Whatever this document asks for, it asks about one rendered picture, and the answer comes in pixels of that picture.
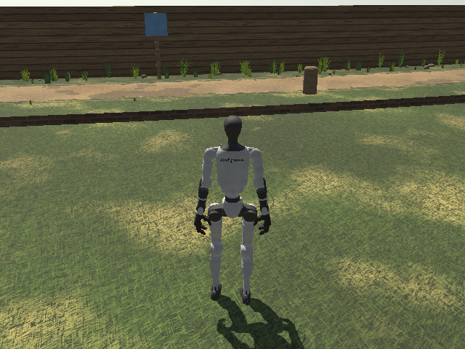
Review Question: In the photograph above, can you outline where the robot thigh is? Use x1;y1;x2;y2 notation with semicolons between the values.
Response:
208;203;223;255
240;204;257;258

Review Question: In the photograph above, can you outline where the robot right forearm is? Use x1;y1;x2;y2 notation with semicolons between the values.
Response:
256;178;270;215

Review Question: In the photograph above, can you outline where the robot right upper arm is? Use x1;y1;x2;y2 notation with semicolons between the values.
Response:
248;147;264;188

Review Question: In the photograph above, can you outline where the right robot hand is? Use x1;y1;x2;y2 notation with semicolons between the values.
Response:
254;214;271;235

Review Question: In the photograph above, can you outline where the left robot hand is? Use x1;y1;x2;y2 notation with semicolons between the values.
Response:
194;214;211;235

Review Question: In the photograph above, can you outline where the robot left forearm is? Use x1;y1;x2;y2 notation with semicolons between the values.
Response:
195;178;209;215

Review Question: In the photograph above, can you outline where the left robot thigh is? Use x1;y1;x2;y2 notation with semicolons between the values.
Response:
208;203;223;255

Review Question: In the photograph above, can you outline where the robot left upper arm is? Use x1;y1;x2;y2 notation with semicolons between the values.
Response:
201;147;218;188

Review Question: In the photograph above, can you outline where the right robot thigh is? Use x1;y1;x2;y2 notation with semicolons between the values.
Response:
240;204;257;258

